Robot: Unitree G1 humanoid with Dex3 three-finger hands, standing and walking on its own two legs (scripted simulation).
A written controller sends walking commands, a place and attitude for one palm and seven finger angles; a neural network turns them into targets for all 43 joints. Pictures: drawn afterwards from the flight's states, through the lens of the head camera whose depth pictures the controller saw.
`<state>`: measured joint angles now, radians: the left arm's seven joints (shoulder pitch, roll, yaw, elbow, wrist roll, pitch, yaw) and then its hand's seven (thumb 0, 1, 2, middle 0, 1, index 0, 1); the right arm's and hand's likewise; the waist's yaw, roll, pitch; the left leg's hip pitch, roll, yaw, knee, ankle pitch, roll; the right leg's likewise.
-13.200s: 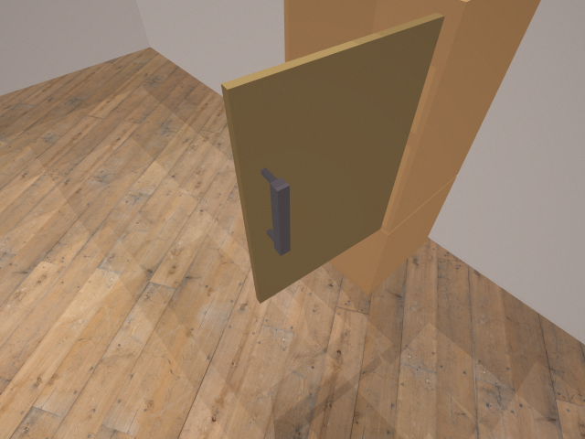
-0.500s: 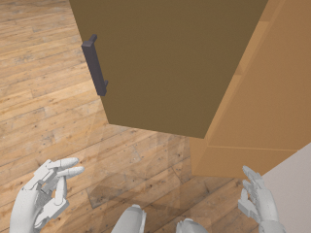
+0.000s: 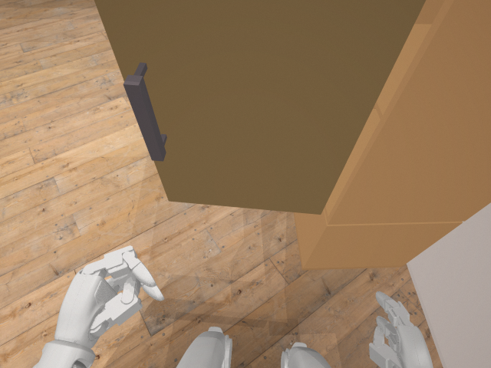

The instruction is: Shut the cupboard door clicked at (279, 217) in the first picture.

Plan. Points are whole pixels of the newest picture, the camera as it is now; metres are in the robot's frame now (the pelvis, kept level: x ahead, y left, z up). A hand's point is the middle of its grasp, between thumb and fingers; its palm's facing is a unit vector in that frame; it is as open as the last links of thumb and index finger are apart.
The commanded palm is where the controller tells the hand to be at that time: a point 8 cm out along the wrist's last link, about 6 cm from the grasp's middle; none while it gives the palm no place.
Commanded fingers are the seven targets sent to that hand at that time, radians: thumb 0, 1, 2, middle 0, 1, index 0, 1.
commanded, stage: raise the hand and make a fist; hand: left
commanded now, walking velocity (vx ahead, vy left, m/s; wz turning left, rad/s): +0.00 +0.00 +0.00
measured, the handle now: (151, 115) +0.51 +0.22 +0.09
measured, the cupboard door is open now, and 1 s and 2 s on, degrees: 83 83 83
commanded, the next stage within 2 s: bring the fist close to the handle in 0.86 s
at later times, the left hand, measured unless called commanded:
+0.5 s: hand (106, 267) +0.23 +0.20 +0.11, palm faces +0.03 -1.00 -0.06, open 3.1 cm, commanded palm +0.20 +0.24 +0.09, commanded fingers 0.00 0.90 0.90 -1.30 -1.50 -1.30 -1.50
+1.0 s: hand (145, 279) +0.22 +0.15 +0.08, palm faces -0.05 -1.00 -0.03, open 3.1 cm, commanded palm +0.22 +0.22 +0.09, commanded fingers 0.00 0.90 0.90 -1.30 -1.50 -1.30 -1.50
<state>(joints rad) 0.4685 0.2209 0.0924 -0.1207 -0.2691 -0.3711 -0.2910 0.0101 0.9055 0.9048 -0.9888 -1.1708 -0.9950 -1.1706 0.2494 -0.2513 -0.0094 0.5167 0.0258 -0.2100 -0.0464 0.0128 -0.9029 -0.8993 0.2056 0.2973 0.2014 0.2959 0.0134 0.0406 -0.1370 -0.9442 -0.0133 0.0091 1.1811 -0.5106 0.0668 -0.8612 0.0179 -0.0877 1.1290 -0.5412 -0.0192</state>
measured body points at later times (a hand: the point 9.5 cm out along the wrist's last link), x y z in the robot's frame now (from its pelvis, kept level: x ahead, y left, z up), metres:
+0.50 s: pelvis +0.01 +0.00 +0.03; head +0.05 +0.00 +0.47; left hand +0.22 +0.25 +0.11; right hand +0.18 -0.23 -0.04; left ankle +0.03 +0.07 -0.65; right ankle +0.01 -0.11 -0.65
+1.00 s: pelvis +0.01 -0.03 +0.02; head +0.05 -0.03 +0.47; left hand +0.22 +0.21 +0.09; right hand +0.19 -0.26 -0.05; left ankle +0.03 +0.07 -0.65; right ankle +0.01 -0.11 -0.65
